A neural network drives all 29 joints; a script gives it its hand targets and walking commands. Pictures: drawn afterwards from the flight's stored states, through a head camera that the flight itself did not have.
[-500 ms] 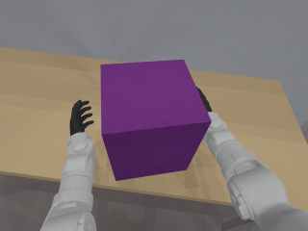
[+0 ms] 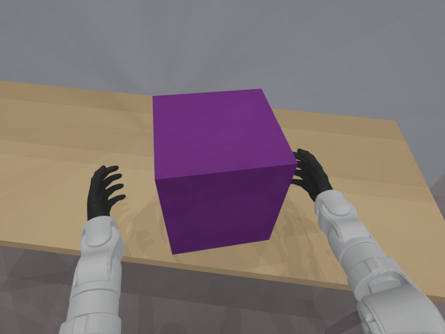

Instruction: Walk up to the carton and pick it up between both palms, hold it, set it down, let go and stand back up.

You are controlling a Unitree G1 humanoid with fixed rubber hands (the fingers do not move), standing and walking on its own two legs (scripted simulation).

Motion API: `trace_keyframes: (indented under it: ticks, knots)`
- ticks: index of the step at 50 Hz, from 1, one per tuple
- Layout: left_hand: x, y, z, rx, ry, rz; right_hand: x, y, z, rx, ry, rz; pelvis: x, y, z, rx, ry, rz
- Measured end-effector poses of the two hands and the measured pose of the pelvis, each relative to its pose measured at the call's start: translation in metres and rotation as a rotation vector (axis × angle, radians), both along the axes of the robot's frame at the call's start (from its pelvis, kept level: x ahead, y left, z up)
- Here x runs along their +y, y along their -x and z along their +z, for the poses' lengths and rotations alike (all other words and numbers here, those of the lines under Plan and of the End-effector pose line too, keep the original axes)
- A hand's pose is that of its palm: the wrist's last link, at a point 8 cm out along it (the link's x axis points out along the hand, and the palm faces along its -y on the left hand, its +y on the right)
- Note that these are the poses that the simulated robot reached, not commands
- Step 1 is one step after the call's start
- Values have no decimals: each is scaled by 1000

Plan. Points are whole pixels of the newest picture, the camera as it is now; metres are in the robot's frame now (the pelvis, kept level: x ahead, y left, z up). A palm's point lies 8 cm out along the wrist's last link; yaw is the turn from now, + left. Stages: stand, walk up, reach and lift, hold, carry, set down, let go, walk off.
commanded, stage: set down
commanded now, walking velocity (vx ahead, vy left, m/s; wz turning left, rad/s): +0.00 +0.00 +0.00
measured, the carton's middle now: (215, 173) +0.41 +0.06 +0.05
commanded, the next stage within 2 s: none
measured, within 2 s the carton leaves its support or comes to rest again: neither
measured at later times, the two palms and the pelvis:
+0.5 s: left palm (85, 237) +0.25 +0.26 +0.05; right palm (335, 216) +0.35 -0.17 +0.04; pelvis +0.00 +0.00 +0.00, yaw +1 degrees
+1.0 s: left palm (79, 266) +0.20 +0.25 +0.05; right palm (354, 254) +0.28 -0.19 +0.03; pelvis +0.00 +0.00 +0.00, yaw +1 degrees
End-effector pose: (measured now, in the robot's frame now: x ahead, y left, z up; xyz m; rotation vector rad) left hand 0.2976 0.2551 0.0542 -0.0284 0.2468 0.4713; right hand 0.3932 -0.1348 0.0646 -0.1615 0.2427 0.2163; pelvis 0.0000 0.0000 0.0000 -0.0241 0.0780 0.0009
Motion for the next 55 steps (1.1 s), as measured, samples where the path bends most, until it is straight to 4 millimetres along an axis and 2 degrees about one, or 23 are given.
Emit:
trace_keyframes:
  ticks: [7,14,25,37,55]
  knots:
    - [3,18,-4,33,-14,4,-3,17,-14,37,-24,10,2,1,1,-1,-4,4]
    - [9,36,-6,42,-21,22,-16,35,-27,47,-48,-20,4,-1,1,3,-6,7]
    - [6,50,0,31,-35,19,-33,47,-22,10,-42,-9,4,-2,1,5,-9,9]
    - [5,78,0,49,-54,33,-52,83,-33,26,-48,-32,2,-1,2,2,-12,9]
    - [-5,104,-9,72,-47,16,-64,126,-39,53,-47,-36,2,2,2,-24,-16,11]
